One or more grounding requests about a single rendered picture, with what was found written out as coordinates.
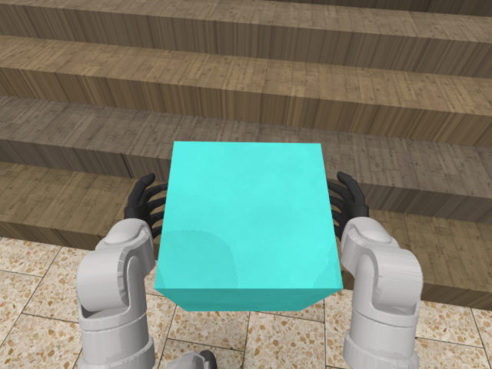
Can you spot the robot right hand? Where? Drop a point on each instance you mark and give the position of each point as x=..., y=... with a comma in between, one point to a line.
x=352, y=206

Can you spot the robot left foot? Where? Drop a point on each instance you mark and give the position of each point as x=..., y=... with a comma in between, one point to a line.
x=209, y=356

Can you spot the robot left hand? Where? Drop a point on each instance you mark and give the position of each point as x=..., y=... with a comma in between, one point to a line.
x=139, y=207

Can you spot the left robot forearm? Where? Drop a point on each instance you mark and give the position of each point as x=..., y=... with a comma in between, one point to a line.
x=110, y=289

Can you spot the left robot shin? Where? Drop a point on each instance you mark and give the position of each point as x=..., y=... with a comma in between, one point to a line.
x=193, y=353

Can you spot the right robot forearm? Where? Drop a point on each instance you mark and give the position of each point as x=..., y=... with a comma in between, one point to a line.
x=388, y=282

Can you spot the carton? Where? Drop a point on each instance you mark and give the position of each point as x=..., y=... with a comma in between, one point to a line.
x=247, y=227

